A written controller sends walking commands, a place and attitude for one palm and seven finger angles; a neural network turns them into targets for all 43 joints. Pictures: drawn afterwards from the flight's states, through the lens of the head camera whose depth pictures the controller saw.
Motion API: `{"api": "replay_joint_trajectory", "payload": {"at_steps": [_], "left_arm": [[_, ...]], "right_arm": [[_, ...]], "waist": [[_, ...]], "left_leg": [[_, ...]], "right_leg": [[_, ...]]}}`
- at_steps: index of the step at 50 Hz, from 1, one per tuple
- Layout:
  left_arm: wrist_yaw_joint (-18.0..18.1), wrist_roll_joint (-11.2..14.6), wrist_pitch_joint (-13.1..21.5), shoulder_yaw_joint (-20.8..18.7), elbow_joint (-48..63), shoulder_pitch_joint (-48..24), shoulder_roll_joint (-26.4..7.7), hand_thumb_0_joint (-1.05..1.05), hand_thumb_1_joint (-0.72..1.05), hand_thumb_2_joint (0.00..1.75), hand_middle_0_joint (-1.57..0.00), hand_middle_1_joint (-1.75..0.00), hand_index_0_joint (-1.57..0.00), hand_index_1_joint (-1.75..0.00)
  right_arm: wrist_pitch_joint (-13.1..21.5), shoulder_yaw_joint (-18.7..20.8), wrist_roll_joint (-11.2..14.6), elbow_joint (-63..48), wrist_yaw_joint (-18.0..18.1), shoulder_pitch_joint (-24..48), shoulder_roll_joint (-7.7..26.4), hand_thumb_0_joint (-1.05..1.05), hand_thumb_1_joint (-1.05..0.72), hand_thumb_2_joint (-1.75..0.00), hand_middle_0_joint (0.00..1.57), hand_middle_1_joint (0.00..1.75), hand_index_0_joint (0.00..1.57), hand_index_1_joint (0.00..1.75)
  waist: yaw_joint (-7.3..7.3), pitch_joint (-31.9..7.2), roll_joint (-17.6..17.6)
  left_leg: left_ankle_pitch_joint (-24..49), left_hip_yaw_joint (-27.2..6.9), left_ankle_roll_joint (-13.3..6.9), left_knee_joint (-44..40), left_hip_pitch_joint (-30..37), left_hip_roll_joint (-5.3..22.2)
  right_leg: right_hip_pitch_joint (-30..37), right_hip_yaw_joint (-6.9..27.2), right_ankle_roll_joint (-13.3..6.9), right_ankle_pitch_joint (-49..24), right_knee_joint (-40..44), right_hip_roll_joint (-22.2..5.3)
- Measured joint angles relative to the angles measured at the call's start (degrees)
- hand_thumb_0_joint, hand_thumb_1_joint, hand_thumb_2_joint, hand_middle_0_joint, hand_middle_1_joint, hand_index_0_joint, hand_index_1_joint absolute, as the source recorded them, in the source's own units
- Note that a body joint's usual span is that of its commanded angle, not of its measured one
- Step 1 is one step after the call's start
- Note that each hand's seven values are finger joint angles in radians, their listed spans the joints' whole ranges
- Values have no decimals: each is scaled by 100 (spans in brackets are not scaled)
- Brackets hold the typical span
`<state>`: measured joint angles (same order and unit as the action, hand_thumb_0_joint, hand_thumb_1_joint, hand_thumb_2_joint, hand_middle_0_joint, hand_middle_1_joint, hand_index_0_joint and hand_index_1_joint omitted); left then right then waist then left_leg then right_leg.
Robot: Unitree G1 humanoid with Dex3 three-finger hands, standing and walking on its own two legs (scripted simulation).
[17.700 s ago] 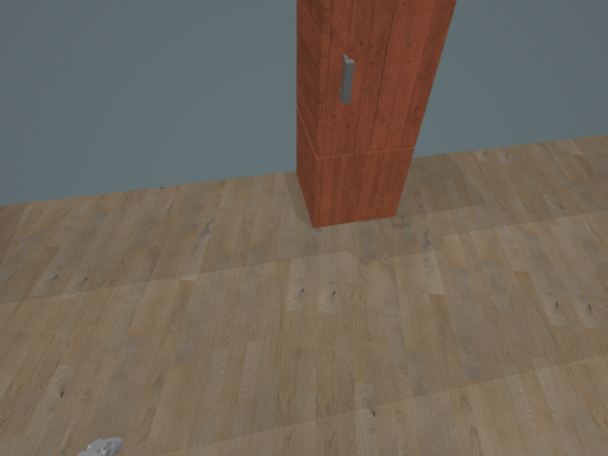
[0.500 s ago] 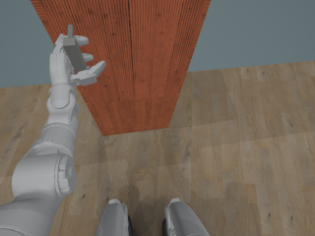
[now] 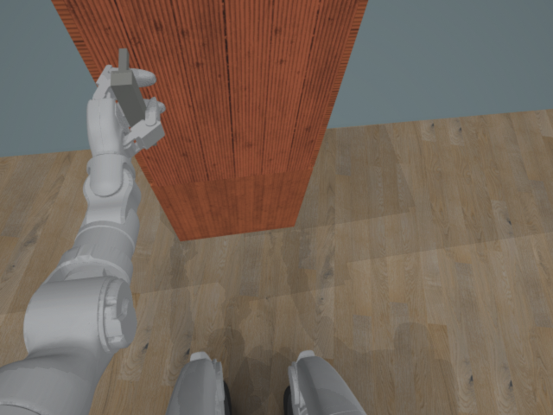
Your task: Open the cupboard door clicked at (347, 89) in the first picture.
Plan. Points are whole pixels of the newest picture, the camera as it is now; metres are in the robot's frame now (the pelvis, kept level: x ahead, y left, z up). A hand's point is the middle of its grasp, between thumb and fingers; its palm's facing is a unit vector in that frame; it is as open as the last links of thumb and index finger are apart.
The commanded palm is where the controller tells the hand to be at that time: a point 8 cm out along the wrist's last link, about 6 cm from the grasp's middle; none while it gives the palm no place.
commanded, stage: pull the door open along its arc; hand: left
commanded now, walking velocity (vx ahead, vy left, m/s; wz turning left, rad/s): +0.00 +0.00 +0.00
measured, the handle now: (136, 100) +0.56 +0.15 +0.06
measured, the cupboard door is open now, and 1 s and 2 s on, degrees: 1 46 41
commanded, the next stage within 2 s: open thumb and fingers to let go in 0.86 s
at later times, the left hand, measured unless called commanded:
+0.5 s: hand (209, 204) +0.38 +0.05 +0.06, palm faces +0.31 -0.95 +0.09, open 6.2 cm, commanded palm +0.32 +0.10 +0.05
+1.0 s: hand (275, 258) +0.31 -0.02 +0.06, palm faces +0.20 -0.97 -0.09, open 6.7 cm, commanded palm +0.26 +0.03 +0.05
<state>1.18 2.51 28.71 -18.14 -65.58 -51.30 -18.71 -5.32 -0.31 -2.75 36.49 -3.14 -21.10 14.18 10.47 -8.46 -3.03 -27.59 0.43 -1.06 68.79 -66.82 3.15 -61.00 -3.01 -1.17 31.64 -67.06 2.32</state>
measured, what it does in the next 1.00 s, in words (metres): shifts its weight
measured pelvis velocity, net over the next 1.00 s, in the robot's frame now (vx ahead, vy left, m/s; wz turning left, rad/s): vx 0.03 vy -0.07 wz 0.08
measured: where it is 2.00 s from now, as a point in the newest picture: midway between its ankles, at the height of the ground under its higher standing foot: outside the picture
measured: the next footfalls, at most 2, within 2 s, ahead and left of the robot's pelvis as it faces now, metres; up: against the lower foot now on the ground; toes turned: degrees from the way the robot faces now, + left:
none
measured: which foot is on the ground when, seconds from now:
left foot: down 0.00-1.00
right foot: down 0.00-1.00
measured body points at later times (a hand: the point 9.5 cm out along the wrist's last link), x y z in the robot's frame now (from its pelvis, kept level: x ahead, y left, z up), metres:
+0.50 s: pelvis +0.02 -0.01 +0.02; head +0.11 -0.01 +0.46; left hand +0.36 +0.10 +0.06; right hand +0.16 -0.24 -0.09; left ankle +0.04 +0.11 -0.63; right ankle +0.00 -0.11 -0.63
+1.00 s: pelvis +0.03 -0.07 +0.03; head +0.08 -0.10 +0.48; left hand +0.29 +0.03 +0.07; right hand +0.23 -0.27 -0.07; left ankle +0.04 +0.11 -0.63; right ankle +0.00 -0.11 -0.63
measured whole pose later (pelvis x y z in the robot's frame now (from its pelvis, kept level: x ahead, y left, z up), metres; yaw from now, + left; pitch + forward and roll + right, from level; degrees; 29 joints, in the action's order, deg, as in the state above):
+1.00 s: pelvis +0.03 -0.07 +0.03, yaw +5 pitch +15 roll +3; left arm 28.3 -6.0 15.2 18.9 -10.2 8.6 3.7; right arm 1.5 -0.8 -3.3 30.2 -3.3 -9.8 10.9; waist 2.4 -10.3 -2.3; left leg -26.0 -3.6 2.3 58.3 -46.5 0.7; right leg -41.9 -5.3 -6.1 34.3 -61.2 1.6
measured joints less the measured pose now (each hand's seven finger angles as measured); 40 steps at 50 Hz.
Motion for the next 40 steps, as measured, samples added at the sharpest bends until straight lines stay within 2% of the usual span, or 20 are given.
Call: {"api": "replay_joint_trajectory", "payload": {"at_steps": [8,14,15,19,22,25,28,31,35,40], "left_arm": [[43,198,-53,246,912,953,437,1,70,75,-38,-135,-37,-135],[85,348,-129,838,2131,2226,961,1,67,71,-37,-135,-37,-135],[188,377,-163,950,2360,2443,1100,2,67,70,-37,-135,-37,-135],[1269,266,-216,1475,3185,3202,1870,4,64,70,-35,-135,-38,-135],[2090,-102,-257,1890,3605,3627,2351,5,63,71,-33,-135,-38,-135],[2763,-562,-381,2257,3845,3919,2696,3,64,72,-33,-135,-39,-135],[3142,-903,-614,2690,4023,4132,2653,1,65,72,-33,-135,-39,-135],[3300,-912,-917,2992,4268,4368,2612,0,64,70,-35,-135,-38,-135],[3179,-755,-1369,3421,4775,4901,2490,1,63,69,-32,-130,-38,-135],[2819,-669,-1688,3842,5441,5705,2252,1,62,67,-28,-124,-36,-133]], "right_arm": [[-93,60,76,-135,-72,-50,-43,1,-91,-90,20,30,20,30],[-94,107,156,-322,-139,-5,-90,1,-91,-90,20,30,20,30],[-78,121,152,-350,-142,21,-100,1,-91,-90,20,30,20,30],[50,158,68,-440,-212,220,-130,1,-91,-90,20,30,20,30],[124,180,-32,-485,-278,440,-188,1,-91,-90,20,30,20,30],[187,184,-123,-512,-298,686,-256,1,-91,-90,20,30,20,30],[263,150,-199,-519,-256,944,-358,1,-91,-90,20,30,20,30],[359,91,-199,-512,-215,1143,-468,1,-91,-90,20,30,20,30],[468,-27,-136,-504,-215,1275,-613,1,-91,-90,20,30,20,30],[585,-171,-43,-600,-240,1279,-697,1,-91,-90,20,30,20,30]], "waist": [[-172,-83,-11],[-394,-147,22],[-449,-148,33],[-624,-160,52],[-730,-186,104],[-808,-216,130],[-863,-222,134],[-909,-212,116],[-914,-227,111],[-782,-244,94]], "left_leg": [[-9,125,-12,-253,387,5],[1,200,-11,-549,872,-20],[1,209,-8,-592,955,-22],[0,192,12,-686,1167,-52],[-11,161,32,-669,1222,-87],[-26,104,64,-607,1227,-119],[-31,57,108,-562,1260,-132],[-18,15,163,-589,1373,-132],[30,-32,254,-770,1658,-120],[80,-115,375,-1022,2028,-101]], "right_leg": [[322,127,20,-19,215,2],[767,203,26,-33,474,-18],[846,213,27,-34,515,-19],[1069,195,24,-18,605,-44],[1127,161,4,34,552,-76],[1148,102,-33,96,459,-104],[1180,53,-86,145,373,-114],[1288,11,-141,166,364,-109],[1554,-33,-217,157,489,-89],[1915,-113,-330,161,685,-54]]}}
